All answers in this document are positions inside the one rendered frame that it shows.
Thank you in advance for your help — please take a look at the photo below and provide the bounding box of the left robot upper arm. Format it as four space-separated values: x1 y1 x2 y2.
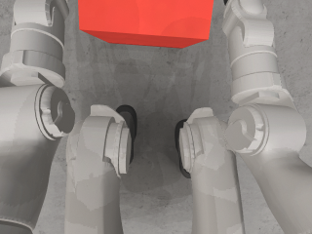
0 83 75 234

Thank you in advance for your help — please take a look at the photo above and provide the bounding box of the carton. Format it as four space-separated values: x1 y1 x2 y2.
78 0 214 49

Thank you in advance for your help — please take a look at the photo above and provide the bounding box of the robot left forearm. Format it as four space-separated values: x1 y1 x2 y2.
0 0 69 88

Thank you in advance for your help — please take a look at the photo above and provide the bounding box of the left robot shin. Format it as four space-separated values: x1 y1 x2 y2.
65 104 128 164

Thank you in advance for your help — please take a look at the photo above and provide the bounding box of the left robot foot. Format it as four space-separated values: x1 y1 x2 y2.
116 104 137 165

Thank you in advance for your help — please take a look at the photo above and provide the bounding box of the robot right forearm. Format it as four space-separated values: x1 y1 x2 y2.
221 0 300 114

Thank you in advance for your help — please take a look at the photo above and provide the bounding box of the right robot upper arm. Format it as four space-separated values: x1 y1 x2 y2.
225 102 312 234

